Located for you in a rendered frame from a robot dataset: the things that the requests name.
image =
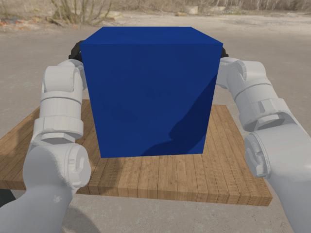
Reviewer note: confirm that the robot right hand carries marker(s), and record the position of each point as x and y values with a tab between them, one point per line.
223	53

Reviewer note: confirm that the carton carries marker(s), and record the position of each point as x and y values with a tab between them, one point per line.
150	88

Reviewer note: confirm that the table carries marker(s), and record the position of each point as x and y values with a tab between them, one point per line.
219	175

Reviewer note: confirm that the right robot upper arm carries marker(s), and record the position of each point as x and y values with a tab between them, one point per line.
282	156

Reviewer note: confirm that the left robot forearm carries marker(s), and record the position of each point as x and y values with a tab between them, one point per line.
59	119

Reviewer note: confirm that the right robot forearm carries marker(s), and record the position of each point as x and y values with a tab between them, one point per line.
258	104

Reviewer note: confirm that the robot left hand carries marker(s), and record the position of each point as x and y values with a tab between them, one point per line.
75	52

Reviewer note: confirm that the left robot upper arm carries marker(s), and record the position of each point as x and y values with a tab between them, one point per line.
52	175

